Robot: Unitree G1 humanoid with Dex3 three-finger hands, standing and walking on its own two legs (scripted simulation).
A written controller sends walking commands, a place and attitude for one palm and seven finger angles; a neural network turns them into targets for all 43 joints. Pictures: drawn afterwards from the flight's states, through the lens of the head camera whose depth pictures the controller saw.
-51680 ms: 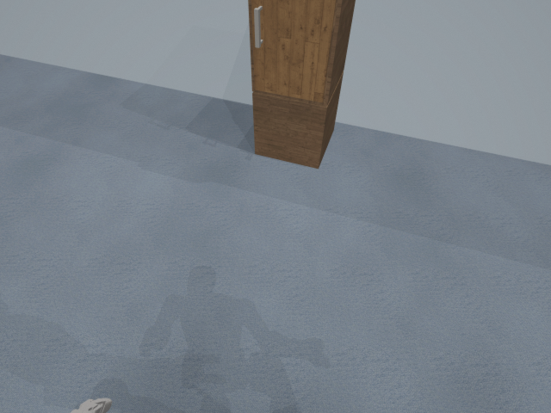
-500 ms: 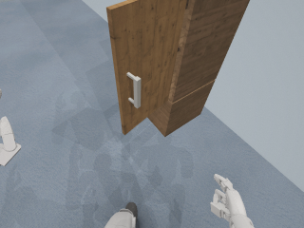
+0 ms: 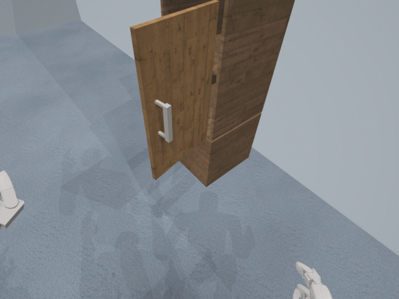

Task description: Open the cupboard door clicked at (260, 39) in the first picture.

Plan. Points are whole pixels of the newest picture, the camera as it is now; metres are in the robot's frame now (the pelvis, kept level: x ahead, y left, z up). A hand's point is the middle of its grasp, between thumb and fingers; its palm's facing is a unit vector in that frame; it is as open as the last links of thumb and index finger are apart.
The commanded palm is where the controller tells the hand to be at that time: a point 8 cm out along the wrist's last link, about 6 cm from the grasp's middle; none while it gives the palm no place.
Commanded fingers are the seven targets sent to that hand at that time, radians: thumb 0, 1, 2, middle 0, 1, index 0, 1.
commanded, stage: stop stepping back and stand still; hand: left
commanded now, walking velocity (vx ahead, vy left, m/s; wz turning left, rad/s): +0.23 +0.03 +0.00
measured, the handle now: (163, 121) +0.65 +0.14 -0.04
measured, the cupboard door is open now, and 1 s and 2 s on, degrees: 100 100 100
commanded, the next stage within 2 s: let the arm hang, fingers relaxed in 0.26 s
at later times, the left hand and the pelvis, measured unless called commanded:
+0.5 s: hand (69, 272) +0.18 +0.26 -0.03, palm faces +0.19 -0.89 -0.41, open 7.4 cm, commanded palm none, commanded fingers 0.00 0.90 0.90 -0.20 -0.30 -0.20 -0.30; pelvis -0.02 +0.01 +0.00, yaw +3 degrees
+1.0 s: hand out of the picture -0.07 +0.20 -0.16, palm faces +0.09 -0.97 -0.23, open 7.3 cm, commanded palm none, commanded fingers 0.00 0.90 0.90 -0.20 -0.30 -0.20 -0.30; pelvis -0.02 +0.01 +0.01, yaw +5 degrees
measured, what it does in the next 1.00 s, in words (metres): steps on the spot: left foot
